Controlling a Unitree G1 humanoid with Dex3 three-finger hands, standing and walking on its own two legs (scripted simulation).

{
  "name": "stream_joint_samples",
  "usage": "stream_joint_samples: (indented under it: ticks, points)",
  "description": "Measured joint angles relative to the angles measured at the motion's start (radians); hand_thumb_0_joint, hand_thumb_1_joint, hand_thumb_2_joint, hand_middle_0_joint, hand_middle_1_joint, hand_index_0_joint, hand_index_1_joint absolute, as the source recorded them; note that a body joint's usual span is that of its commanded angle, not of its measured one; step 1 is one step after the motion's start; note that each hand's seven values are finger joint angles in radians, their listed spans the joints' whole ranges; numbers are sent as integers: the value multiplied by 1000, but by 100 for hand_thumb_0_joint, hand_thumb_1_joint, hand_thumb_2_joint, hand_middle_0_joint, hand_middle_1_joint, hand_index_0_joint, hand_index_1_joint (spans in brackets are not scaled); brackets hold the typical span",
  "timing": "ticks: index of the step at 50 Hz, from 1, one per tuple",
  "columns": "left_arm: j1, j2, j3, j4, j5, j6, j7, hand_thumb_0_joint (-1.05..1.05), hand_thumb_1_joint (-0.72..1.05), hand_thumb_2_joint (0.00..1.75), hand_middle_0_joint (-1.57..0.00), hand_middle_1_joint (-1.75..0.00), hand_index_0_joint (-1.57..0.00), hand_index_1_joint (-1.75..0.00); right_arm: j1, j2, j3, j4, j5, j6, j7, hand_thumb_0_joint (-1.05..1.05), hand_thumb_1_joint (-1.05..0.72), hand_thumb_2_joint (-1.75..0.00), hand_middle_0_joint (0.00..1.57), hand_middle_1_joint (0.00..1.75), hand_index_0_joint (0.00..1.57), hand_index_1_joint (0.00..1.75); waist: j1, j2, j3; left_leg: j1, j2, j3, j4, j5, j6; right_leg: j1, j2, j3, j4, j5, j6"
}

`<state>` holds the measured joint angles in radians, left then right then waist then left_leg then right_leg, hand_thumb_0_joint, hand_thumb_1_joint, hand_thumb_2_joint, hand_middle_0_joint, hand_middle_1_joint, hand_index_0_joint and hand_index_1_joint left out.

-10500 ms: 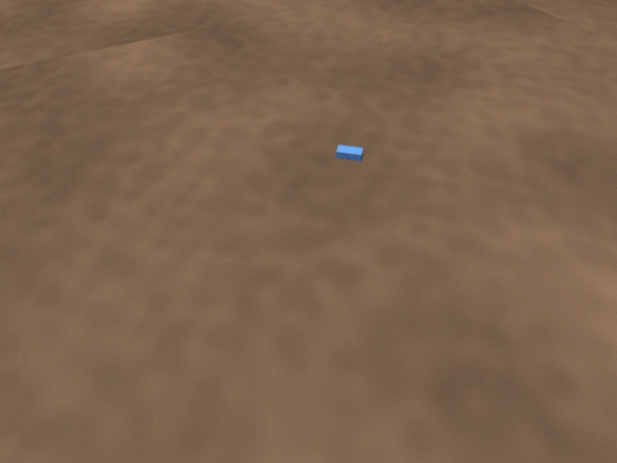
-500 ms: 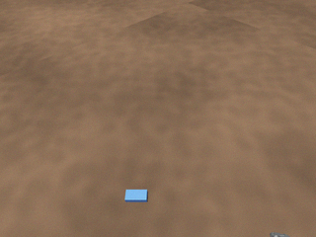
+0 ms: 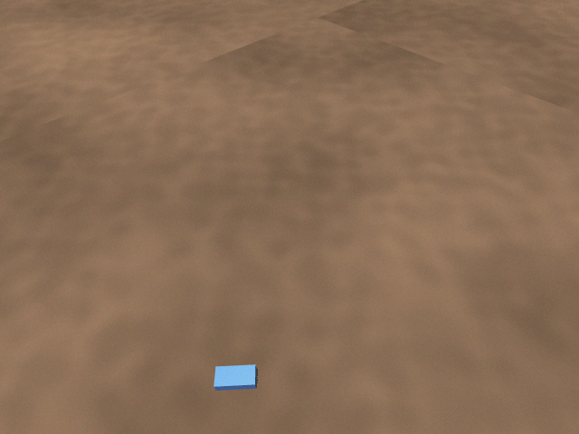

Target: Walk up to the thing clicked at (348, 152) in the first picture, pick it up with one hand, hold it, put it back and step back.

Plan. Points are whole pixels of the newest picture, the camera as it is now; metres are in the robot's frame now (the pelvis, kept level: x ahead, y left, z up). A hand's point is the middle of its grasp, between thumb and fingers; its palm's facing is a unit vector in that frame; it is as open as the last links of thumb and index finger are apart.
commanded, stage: walk up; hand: left
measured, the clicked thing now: (235, 377) +0.44 +0.21 -0.76
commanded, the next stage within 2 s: none
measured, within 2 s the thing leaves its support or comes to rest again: neither
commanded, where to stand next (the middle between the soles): +0.07 +0.00 m, yaw +2 degrees
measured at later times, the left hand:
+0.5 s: hand out of the picture +0.13 +0.31 -0.18, palm faces +0.01 -0.94 -0.34, open 7.4 cm
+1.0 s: hand out of the picture +0.07 +0.24 -0.14, palm faces +0.06 -0.91 -0.41, open 7.4 cm
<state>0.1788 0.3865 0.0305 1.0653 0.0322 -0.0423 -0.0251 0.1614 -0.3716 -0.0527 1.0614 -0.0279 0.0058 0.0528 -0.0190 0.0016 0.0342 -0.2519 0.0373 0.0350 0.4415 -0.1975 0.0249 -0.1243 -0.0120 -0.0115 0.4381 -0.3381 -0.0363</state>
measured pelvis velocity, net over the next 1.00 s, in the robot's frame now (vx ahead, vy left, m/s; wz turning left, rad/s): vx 0.02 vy -0.03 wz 0.06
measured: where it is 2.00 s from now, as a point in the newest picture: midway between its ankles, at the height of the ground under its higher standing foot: outside the picture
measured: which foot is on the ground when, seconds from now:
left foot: down 0.00-0.02, up 0.04-0.24, down 0.26-0.74, up 0.76-1.00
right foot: down 0.00-0.30, up 0.32-0.68, down 0.70-1.00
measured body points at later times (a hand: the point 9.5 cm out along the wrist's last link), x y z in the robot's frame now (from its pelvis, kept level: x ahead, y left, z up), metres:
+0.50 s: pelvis +0.07 +0.04 -0.01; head +0.12 +0.07 +0.43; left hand +0.14 +0.36 -0.16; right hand +0.21 -0.25 -0.12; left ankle +0.17 +0.15 -0.74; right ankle +0.03 -0.12 -0.68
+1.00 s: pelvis +0.02 -0.03 -0.01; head +0.06 -0.05 +0.44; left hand +0.06 +0.29 -0.11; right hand +0.10 -0.34 -0.15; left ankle -0.03 +0.12 -0.69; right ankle +0.03 -0.10 -0.74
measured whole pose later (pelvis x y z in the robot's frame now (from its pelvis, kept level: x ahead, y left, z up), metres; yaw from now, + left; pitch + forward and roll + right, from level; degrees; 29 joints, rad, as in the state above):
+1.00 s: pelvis +0.02 -0.03 -0.01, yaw +3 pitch -1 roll +1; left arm 0.25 0.33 0.07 0.85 0.04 -0.01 -0.01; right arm 0.25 -0.42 -0.03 0.94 0.00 0.03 -0.01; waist 0.03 0.05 0.10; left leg -0.37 -0.06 -0.11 0.99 -0.43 -0.01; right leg -0.25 0.01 -0.08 0.57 -0.30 -0.07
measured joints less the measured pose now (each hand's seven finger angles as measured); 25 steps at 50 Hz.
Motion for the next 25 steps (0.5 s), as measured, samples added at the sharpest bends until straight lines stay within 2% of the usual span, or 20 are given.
stream_joint_samples:
  ticks: [1, 4, 7, 11, 13, 14, 15, 17, 20, 22, 25]
  points:
    - [18, -2, 5, -1, 3, -8, 4, 1, 91, 90, -20, -30, -20, -30, 5, -11, -2, -6, 3, 4, -1, 0, -91, -90, 21, 30, 21, 30, 2, 14, 8, -12, 5, -14, 53, -18, 1, 13, 10, -3, -9, 63, 10]
    - [76, -20, 16, -5, 11, -7, 10, 1, 91, 90, -20, -30, -20, -30, 29, -40, -12, -17, 1, 16, -12, 0, -91, -90, 20, 30, 20, 30, 19, 55, 4, -83, -14, -61, 262, -163, -6, 57, 28, -10, -22, 37, 27]
    - [126, -20, 22, -15, 11, -1, 12, 1, 91, 90, -21, -30, -20, -31, 48, -51, -16, -38, 7, 10, -4, 0, -91, -90, 20, 30, 20, 30, 33, 56, 7, -137, -29, -62, 346, -192, -14, 106, 15, -7, -57, 23, 32]
    - [133, 3, 22, -34, 4, 0, 21, 1, 91, 90, -21, -30, -20, -31, 44, -47, -10, -62, 7, 1, 1, 0, -91, -90, 20, 30, 20, 30, 37, 40, 49, -160, -4, -45, 248, -116, -14, 137, -4, -24, -39, -18, 60]
    - [118, 15, 18, -45, -7, 11, 24, 1, 91, 90, -21, -30, -20, -31, 33, -41, -8, -66, 10, -9, -1, 0, -91, -90, 20, 30, 20, 30, 38, 27, 71, -132, -2, -34, 134, 32, -8, 119, -18, -32, 43, -77, 73]
    - [102, 22, 17, -47, -16, 19, 27, 1, 91, 90, -21, -30, -20, -31, 20, -31, -10, -65, 10, -14, -8, 0, -91, -90, 20, 30, 20, 30, 37, 5, 89, -128, -18, -24, 131, 86, -7, 98, -40, -29, 113, -113, 72]
    - [81, 23, 16, -49, -27, 29, 31, 1, 91, 90, -20, -30, -20, -30, 3, -20, -9, -67, 10, -18, -16, 0, -91, -90, 20, 30, 20, 30, 40, -16, 110, -129, -33, -10, 149, 72, -2, 60, -56, -7, 201, -123, 57]
    - [46, 16, 9, -64, -44, 49, 39, 1, 91, 90, -20, -30, -20, -30, -26, 0, 2, -81, 16, -24, -32, 0, -91, -90, 20, 30, 20, 30, 33, -23, 131, -135, -37, -7, 166, 41, 9, -25, -23, 65, 362, -178, 35]
    - [6, 14, -2, -76, -50, 68, 34, 1, 91, 90, -20, -30, -20, -30, -61, 31, 20, -95, 24, -18, -43, 0, -91, -90, 20, 30, 20, 30, 23, -34, 134, -125, -37, -10, 136, 44, 13, -122, 15, 114, 506, -213, 5]
    - [-5, 16, -2, -83, -50, 72, 31, 1, 91, 90, -20, -30, -20, -30, -80, 47, 29, -107, 25, -15, -45, 0, -91, -90, 20, 30, 20, 30, 27, -46, 127, -117, -36, 1, 116, 50, 13, -170, 24, 132, 552, -200, 0]
    - [-15, 15, 3, -88, -48, 79, 34, 1, 91, 90, -20, -30, -20, -30, -103, 53, 32, -127, 25, -13, -50, 0, -91, -90, 21, 30, 21, 30, 28, -45, 123, -112, -28, 9, 110, 51, 12, -214, 38, 130, 585, -195, 13]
